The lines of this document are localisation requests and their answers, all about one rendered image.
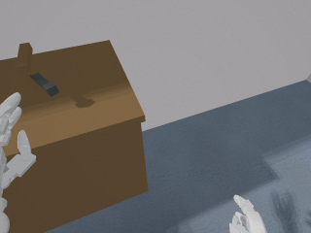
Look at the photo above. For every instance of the tap lever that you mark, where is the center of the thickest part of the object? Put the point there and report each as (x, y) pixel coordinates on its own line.
(49, 87)

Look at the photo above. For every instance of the counter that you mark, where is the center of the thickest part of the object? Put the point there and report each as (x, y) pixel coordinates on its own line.
(87, 138)

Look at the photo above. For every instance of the right robot hand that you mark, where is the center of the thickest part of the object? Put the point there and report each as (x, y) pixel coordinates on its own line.
(250, 222)

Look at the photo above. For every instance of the robot left forearm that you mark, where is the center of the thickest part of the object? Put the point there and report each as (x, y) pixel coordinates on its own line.
(4, 220)

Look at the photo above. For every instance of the left robot hand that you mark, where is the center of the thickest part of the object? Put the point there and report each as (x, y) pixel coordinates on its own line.
(18, 165)

